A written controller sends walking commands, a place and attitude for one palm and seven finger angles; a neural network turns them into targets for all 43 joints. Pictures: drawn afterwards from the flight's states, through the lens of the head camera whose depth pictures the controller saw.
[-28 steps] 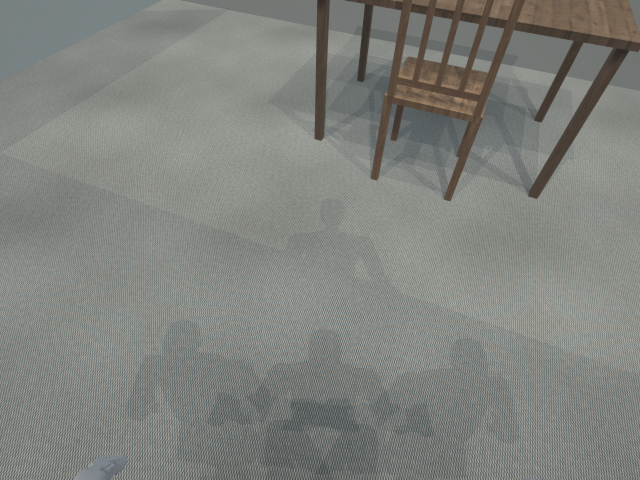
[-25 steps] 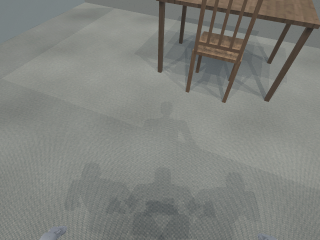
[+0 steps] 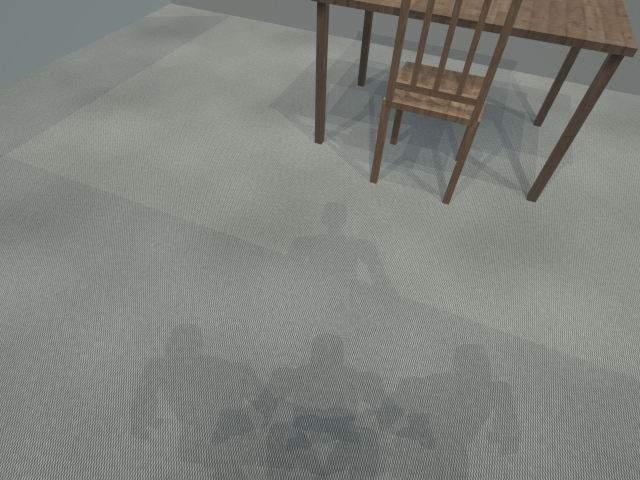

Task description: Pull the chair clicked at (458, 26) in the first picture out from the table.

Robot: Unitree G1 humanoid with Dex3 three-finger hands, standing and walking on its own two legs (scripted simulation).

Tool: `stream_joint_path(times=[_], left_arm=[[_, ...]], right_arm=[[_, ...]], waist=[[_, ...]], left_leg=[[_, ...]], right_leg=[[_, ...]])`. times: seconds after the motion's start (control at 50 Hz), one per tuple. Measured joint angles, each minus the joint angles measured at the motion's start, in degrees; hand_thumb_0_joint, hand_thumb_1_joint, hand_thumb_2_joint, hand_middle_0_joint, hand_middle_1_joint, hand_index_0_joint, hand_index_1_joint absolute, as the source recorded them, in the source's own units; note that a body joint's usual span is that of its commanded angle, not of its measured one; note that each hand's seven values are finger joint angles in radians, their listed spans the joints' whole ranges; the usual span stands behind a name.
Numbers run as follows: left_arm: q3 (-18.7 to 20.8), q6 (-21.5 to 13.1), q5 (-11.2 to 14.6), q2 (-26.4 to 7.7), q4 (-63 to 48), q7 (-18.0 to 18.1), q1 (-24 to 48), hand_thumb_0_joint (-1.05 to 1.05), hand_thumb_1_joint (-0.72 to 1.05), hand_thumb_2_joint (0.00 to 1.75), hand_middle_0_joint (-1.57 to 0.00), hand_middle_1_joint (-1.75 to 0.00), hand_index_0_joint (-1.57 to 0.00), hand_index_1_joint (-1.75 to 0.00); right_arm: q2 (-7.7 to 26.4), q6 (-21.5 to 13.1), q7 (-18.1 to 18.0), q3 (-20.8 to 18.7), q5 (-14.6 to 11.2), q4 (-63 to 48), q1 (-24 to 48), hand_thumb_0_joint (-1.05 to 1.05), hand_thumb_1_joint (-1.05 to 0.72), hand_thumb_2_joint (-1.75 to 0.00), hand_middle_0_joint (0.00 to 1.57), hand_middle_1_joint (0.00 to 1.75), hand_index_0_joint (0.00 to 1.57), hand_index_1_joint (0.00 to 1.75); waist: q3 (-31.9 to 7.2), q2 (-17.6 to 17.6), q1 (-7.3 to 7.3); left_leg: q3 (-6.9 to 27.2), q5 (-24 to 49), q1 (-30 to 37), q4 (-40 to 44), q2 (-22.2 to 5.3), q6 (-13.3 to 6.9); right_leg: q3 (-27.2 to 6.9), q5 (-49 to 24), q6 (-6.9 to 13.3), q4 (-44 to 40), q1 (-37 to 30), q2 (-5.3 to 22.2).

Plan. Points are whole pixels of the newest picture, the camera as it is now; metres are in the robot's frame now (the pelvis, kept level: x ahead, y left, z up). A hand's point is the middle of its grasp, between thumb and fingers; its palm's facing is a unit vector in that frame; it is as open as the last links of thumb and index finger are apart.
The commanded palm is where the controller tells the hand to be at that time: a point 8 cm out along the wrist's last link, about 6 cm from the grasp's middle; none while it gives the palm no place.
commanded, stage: stand and wait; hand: left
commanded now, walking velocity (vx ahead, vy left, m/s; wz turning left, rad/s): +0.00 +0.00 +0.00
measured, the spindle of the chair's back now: (449, 39) +1.49 -0.37 -0.06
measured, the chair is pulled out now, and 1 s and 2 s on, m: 0.00 0.00 0.00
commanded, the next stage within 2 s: look at it before walking up in 0.28 s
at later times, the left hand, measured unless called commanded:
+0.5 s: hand out of the picture +0.07 +0.23 -0.15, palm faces -0.04 -0.94 -0.33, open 7.3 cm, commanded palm none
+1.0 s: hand out of the picture +0.06 +0.23 -0.16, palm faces -0.04 -0.94 -0.33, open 7.3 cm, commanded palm none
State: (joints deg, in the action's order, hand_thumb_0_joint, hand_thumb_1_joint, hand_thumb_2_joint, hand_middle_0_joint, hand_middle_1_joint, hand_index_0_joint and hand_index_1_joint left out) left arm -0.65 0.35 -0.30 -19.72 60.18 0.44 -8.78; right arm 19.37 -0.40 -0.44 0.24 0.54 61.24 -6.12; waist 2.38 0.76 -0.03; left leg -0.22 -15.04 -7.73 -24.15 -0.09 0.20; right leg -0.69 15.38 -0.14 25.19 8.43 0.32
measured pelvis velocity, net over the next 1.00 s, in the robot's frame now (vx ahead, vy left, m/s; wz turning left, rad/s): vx -0.01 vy -0.01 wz -0.01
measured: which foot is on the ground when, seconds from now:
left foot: down 0.00-1.00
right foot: down 0.00-1.00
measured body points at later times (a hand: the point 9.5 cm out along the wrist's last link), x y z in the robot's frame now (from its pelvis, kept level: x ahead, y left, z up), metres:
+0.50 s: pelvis -0.02 -0.01 +0.00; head -0.01 -0.01 +0.45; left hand +0.07 +0.28 -0.13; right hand +0.06 -0.30 -0.13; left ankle -0.02 +0.12 -0.74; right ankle -0.02 -0.12 -0.74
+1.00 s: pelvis -0.01 -0.01 +0.00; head +0.00 -0.01 +0.45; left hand +0.06 +0.28 -0.13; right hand +0.07 -0.31 -0.13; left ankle -0.02 +0.12 -0.74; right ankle -0.02 -0.12 -0.74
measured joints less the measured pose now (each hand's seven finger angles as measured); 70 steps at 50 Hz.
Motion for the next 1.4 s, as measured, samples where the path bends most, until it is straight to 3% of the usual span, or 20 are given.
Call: stream_joint_path(times=[1.06, 1.22, 1.28, 1.32, 1.36, 1.4], left_arm=[[-0.05, -0.3, -0.15, 0.87, 2.08, 0.21, 0.06, 0.0, 0.91, 0.9, -0.2, -0.3, -0.21, -0.3], [0.81, 0.23, -0.61, 5.23, 1.34, -0.99, -7.48, 0.0, 0.91, 0.9, -0.2, -0.3, -0.2, -0.3], [1.33, 0.06, -0.52, 6.8, 1.99, -1.0, -10.71, 0.0, 0.91, 0.9, -0.2, -0.3, -0.21, -0.3], [1.54, 0.47, -0.52, 7.75, 2.85, -1.04, -12.13, 0.0, 0.91, 0.9, -0.2, -0.3, -0.21, -0.3], [1.7, 0.84, -0.72, 8.46, 3.56, -1.11, -12.06, 0.01, 0.91, 0.9, -0.2, -0.3, -0.21, -0.3], [2.14, 1.01, -0.82, 8.76, 3.34, -1.4, -10.82, 0.01, 0.91, 0.9, -0.2, -0.3, -0.21, -0.3]], right_arm=[[-0.8, -0.07, 0.07, 0.47, 0.09, 2.71, -0.45, 0.01, -0.91, -0.89, 0.2, 0.3, 0.2, 0.3], [-4.44, -0.15, 0.53, 0.08, 0.6, 1.84, -6.47, 0.01, -0.91, -0.89, 0.2, 0.3, 0.2, 0.3], [-6.39, -1.05, 0.31, -0.13, 0.41, 2.02, -8.95, 0.01, -0.91, -0.89, 0.2, 0.3, 0.2, 0.3], [-7.63, -2.47, 0.02, -0.38, 0.67, 1.84, -10.57, 0.01, -0.91, -0.89, 0.2, 0.3, 0.2, 0.3], [-8.92, -3.72, -0.63, -0.52, 0.72, 1.67, -12.9, 0.0, -0.91, -0.89, 0.2, 0.3, 0.2, 0.3], [-10.22, -4.2, -0.98, -0.52, 0.83, 2.32, -15.55, 0.0, -0.91, -0.89, 0.2, 0.3, 0.2, 0.3]], waist=[[-0.73, -0.36, -0.09], [-3.18, -1.0, -0.64], [-3.12, 0.53, -0.7], [-2.63, 1.34, -0.42], [-1.6, 1.44, 0.59], [-0.53, 1.45, 1.22]], left_leg=[[-0.33, 1.97, 0.26, 2.35, -1.21, 1.06], [-1.83, -6.15, -2.2, -7.45, -2.91, 0.46], [-3.49, -8.76, -1.04, -8.61, -2.36, 0.21], [-5.34, -9.88, 0.73, -7.97, -2.07, -0.35], [-6.35, -10.09, 3.16, -6.08, -2.21, -0.43], [-6.93, -9.73, 5.8, -3.28, -2.43, -0.28]], right_leg=[[-0.3, -2.16, 0.8, -2.3, 0.03, -1.18], [-1.79, 3.41, 1.1, 3.83, 1.55, -2.88], [-3.39, 6.22, 0.86, 6.85, 1.87, -2.41], [-2.75, 8.62, 1.91, 15.69, 5.22, -2.0], [-0.18, 11.06, 2.24, 27.1, 10.12, -1.39], [2.26, 10.7, 2.17, 33.4, 14.73, -0.14]])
